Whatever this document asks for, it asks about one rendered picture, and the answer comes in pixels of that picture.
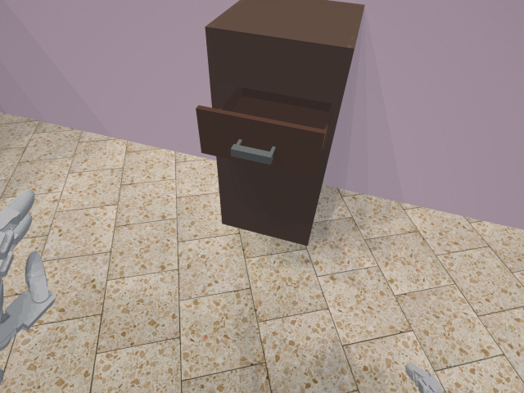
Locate drawer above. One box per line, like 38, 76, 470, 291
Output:
196, 87, 334, 178

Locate robot right hand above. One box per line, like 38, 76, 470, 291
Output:
405, 364, 444, 393

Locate handle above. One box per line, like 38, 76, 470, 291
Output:
231, 139, 276, 165

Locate cabinet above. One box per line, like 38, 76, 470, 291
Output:
206, 0, 365, 246

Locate robot left hand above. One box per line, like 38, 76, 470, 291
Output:
0, 189, 56, 351

